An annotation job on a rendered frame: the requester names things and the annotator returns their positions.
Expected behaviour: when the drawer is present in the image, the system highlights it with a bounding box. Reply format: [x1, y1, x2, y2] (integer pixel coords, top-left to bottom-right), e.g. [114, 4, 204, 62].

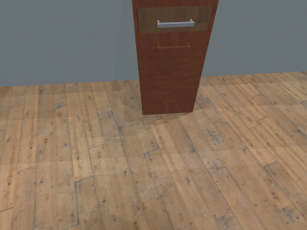
[137, 5, 213, 34]

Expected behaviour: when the handle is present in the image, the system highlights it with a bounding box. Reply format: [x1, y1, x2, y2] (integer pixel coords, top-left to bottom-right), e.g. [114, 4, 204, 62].
[157, 45, 191, 52]
[157, 18, 195, 28]

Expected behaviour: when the cabinet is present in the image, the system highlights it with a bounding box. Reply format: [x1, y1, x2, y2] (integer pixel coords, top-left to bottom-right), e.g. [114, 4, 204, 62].
[131, 0, 219, 115]

